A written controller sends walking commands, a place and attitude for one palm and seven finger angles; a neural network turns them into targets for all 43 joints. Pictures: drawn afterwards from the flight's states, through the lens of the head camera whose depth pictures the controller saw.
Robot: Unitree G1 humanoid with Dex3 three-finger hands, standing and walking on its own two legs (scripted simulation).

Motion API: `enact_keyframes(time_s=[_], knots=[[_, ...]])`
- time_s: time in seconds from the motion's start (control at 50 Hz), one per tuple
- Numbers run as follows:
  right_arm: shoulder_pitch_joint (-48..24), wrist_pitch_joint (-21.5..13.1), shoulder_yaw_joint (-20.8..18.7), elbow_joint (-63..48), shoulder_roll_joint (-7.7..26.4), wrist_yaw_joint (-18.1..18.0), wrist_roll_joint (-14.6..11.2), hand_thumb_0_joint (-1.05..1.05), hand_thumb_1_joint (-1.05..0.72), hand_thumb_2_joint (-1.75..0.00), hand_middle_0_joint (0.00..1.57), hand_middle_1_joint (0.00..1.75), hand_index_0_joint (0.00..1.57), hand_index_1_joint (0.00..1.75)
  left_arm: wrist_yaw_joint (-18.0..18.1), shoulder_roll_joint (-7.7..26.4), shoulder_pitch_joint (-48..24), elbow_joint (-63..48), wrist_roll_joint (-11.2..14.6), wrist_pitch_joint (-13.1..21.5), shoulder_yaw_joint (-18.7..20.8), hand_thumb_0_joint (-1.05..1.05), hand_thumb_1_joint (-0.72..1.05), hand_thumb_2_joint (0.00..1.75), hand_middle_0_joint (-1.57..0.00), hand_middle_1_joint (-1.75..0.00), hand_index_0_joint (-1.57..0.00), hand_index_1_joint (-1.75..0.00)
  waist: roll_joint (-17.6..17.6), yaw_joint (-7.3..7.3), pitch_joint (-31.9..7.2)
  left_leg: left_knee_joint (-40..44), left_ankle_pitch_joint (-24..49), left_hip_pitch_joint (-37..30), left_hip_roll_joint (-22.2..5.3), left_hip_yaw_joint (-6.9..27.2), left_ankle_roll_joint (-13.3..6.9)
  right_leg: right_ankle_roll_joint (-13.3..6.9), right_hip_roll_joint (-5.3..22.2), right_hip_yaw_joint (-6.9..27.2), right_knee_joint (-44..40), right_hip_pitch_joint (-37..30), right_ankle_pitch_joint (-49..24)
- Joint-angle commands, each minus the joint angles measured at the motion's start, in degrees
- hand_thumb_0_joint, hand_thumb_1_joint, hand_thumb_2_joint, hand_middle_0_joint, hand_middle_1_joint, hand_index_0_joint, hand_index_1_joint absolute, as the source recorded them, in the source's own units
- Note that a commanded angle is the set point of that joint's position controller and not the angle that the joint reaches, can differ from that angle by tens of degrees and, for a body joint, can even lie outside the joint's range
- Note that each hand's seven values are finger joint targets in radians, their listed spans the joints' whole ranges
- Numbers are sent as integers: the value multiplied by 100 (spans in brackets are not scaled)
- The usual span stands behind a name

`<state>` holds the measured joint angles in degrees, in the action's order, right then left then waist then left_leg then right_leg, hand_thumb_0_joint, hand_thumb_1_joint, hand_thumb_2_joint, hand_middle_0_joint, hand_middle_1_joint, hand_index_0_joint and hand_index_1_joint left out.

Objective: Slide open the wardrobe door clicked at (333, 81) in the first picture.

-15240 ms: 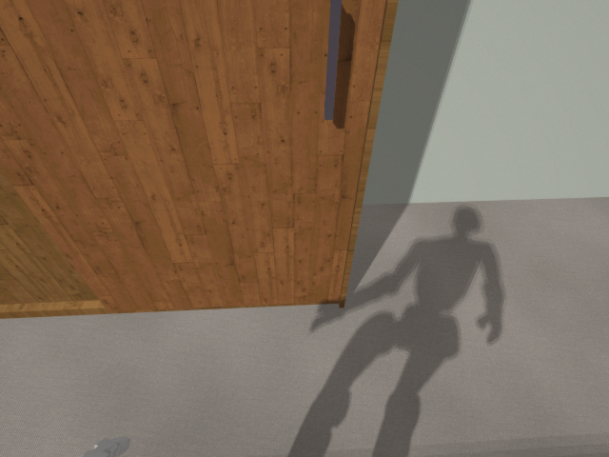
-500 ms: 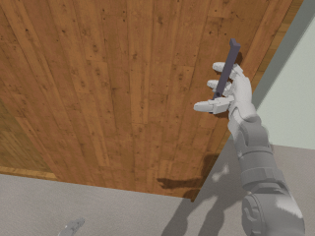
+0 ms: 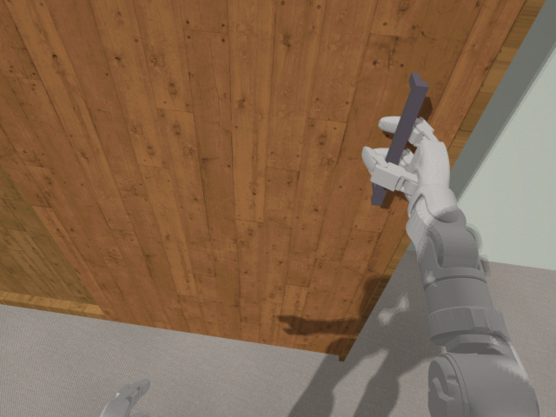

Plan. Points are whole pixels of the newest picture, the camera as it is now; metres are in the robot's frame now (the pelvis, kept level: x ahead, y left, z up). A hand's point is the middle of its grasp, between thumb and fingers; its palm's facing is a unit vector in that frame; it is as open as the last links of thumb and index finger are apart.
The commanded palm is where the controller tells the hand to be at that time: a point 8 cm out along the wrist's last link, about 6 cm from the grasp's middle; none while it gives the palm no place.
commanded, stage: grip the handle and tug to test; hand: right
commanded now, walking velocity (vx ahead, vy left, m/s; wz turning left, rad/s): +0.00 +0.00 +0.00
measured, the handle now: (393, 145) +0.48 -0.13 +0.18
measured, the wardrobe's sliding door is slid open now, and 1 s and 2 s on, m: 0.00 0.00 0.05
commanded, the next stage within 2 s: tug the door sideways, standing still in 0.84 s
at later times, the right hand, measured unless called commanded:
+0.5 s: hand (382, 164) +0.42 -0.10 +0.19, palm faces +0.05 +1.00 +0.01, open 5.7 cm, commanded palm +0.38 -0.15 +0.18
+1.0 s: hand (381, 166) +0.42 -0.10 +0.18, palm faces +0.03 +1.00 -0.01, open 5.8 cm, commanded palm +0.39 -0.14 +0.18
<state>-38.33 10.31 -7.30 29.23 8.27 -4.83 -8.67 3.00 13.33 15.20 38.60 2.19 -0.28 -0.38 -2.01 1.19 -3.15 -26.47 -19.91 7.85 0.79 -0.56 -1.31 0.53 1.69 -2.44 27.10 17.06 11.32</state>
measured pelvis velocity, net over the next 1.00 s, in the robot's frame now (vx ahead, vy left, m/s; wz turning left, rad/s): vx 0.06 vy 0.01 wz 0.01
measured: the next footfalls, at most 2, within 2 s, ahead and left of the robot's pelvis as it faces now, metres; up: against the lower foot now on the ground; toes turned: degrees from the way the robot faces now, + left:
left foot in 1.66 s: +0.15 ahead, +0.12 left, +0.00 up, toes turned -2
right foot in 1.94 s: +0.08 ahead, -0.06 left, +0.00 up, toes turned -11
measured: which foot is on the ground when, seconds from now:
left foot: down 0.00-1.00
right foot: down 0.00-1.00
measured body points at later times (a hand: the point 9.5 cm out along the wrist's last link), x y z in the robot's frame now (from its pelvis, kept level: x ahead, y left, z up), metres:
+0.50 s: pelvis +0.02 +0.01 +0.00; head +0.01 +0.03 +0.45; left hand +0.15 +0.25 -0.11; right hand +0.41 -0.15 +0.19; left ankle -0.07 +0.10 -0.74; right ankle +0.03 -0.13 -0.74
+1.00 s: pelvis +0.06 +0.01 +0.00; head +0.05 +0.03 +0.45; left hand +0.22 +0.24 -0.10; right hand +0.41 -0.15 +0.19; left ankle -0.06 +0.10 -0.73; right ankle +0.03 -0.13 -0.74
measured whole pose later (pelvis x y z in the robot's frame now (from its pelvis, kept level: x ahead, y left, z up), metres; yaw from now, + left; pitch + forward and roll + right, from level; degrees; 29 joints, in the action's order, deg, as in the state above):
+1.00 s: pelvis +0.06 +0.01 +0.00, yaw +0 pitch +2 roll -1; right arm -18.9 20.4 -5.1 -0.4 7.3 -3.7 -9.4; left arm 2.2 13.5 12.2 33.9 1.6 -4.2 -1.1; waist -2.4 0.0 -4.8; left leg -24.9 -19.6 3.0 0.6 -1.6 -1.1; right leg 0.9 1.8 -2.7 24.2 11.0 14.5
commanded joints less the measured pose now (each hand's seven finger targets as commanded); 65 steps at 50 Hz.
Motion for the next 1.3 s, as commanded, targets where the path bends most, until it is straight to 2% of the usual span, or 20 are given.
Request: enact_keyframes(time_s=[0.0,0.04,0.1,0.14,0.16,0.2,0.24,0.28,0.4,0.48,0.54,0.56,0.64,0.66,0.74,0.92,0.94,1.02,1.14,1.28], knots=[[-2569,-416,61,-1782,440,132,-46,0,-90,-90,45,140,45,140,17,653,-449,-816,23,274,215,0,90,90,-20,-30,-20,-30,350,-35,-1881,211,3326,295,107,-120,68,-315,-152,66,155,-1874,-2186],[-2223,-400,-149,-1779,658,128,-53,0,-90,-90,45,140,45,140,12,701,-435,-835,-4,259,226,0,90,90,-20,-30,-20,-30,546,-125,-1978,190,3484,119,110,-147,67,-319,-145,81,173,-1846,-2351],[-2185,-353,-60,-2044,536,166,-65,0,-90,-90,45,140,45,140,7,653,-515,-891,6,247,208,0,90,90,-20,-30,-20,-30,399,-121,-1932,164,3698,85,96,-132,73,-317,-155,45,159,-1865,-2449],[-1950,-325,-259,-2033,751,161,-94,0,-90,-90,45,140,45,140,6,696,-510,-899,2,228,217,0,90,90,-20,-30,-20,-30,580,-173,-1902,199,3806,-38,85,-136,94,-322,-155,36,158,-1804,-2450],[-1861,-304,-269,-2178,742,175,-87,0,-90,-90,45,140,45,140,8,674,-564,-937,1,207,213,0,90,90,-20,-30,-20,-30,425,-200,-1949,160,3897,-94,68,-127,86,-318,-168,15,142,-1795,-2498],[-1965,-246,-170,-2206,630,192,-99,0,-90,-90,45,140,45,140,19,657,-578,-928,4,191,201,0,90,90,-20,-30,-20,-30,530,-135,-1843,188,3924,-27,73,-134,101,-320,-169,19,144,-1810,-2468],[-1813,-189,-361,-2129,858,177,-107,0,-90,-90,45,140,45,140,38,703,-564,-916,-7,150,202,0,90,90,-20,-30,-20,-30,648,-176,-1782,233,3972,-130,57,-122,120,-324,-166,1,112,-1739,-2428],[-1871,-146,-240,-2400,717,194,-98,0,-90,-90,45,140,45,140,30,654,-634,-965,-7,130,191,0,90,90,-20,-30,-20,-30,386,-168,-1883,172,4177,-148,36,-109,114,-321,-192,-11,140,-1817,-2579],[-1906,-3,-157,-2388,647,173,-81,0,-90,-90,45,140,45,140,57,664,-639,-946,-7,57,200,0,90,90,-20,-30,-20,-30,474,-100,-1757,220,4092,-33,43,-108,126,-323,-185,5,144,-1855,-2531],[-1548,24,34,-2716,461,197,-63,0,-90,-90,45,140,45,140,24,632,-701,-1041,-14,30,195,0,90,90,-20,-30,-20,-30,310,-169,-1954,136,4323,-181,18,-133,106,-321,-190,20,172,-1981,-2842],[-959,51,-71,-2802,590,208,-77,0,-90,-90,45,140,45,140,7,670,-740,-1106,-26,7,197,0,90,90,-20,-30,-20,-30,517,-259,-1963,130,4446,-335,1,-150,127,-316,-162,22,158,-1926,-2888],[-987,76,125,-2890,384,245,-74,0,-90,-90,45,140,45,140,2,637,-783,-1138,-21,-2,182,0,90,90,-20,-30,-20,-30,518,-210,-1860,124,4449,-297,2,-159,127,-328,-172,17,136,-1894,-2865],[-589,145,-120,-3192,646,264,-114,0,-90,-90,45,140,45,140,-3,669,-842,-1215,-24,-18,181,0,90,90,-20,-30,-20,-30,616,-306,-1923,112,4698,-477,-29,-159,155,-318,-164,5,136,-1871,-2894],[-465,195,37,-3293,452,297,-122,0,-90,-90,45,140,45,140,-13,624,-921,-1266,-21,-26,157,0,90,90,-20,-30,-20,-30,552,-297,-1861,90,4820,-466,-48,-151,172,-325,-185,-14,133,-1840,-2908],[-89,329,1,-3655,501,300,-165,0,-90,-90,45,140,45,140,-28,627,-985,-1335,-28,-54,141,0,90,90,-20,-30,-20,-30,560,-350,-1858,83,4885,-562,-61,-169,176,-300,-167,-1,124,-1848,-2958],[511,658,392,-4537,155,290,-138,0,-90,-90,45,140,45,140,-78,536,-1172,-1457,-24,-71,96,0,90,90,-20,-30,-20,-30,398,-313,-1660,90,4720,-382,-43,-235,145,-275,-102,68,87,-2009,-3249],[370,679,77,-4445,555,260,-151,0,-90,-90,45,140,45,140,-48,621,-1120,-1382,-40,-105,101,0,90,90,-20,-30,-20,-30,468,-317,-1625,117,4818,-458,-59,-210,149,-271,-109,46,81,-1966,-3183],[-806,815,386,-4146,237,185,-104,0,-90,-90,45,140,45,140,31,558,-1085,-1179,-56,-100,77,0,90,90,-20,-30,-20,-30,338,-81,-1418,163,4610,-130,-33,-233,125,-276,-144,92,122,-2055,-3174],[-1158,755,842,-3859,-256,80,-33,0,-90,-90,45,140,45,140,31,514,-1012,-1078,-104,-91,104,0,90,90,-20,-30,-20,-30,492,-1,-1607,66,4727,-93,-51,-276,132,-289,-146,191,233,-2209,-3500],[-1786,417,1560,-3815,-865,70,134,0,-90,-90,45,140,45,140,-84,357,-1048,-1048,-130,-26,118,0,90,90,-20,-30,-20,-30,316,123,-1660,-11,4227,229,-23,-298,50,-300,-113,354,330,-2419,-3732]])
